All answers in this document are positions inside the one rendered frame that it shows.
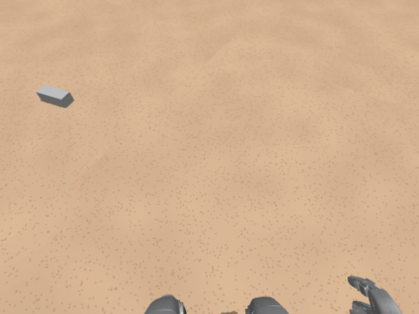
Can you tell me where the right robot hand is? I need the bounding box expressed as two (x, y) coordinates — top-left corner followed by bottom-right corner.
(348, 276), (402, 314)

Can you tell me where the carton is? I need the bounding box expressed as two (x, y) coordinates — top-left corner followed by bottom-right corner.
(36, 85), (74, 108)

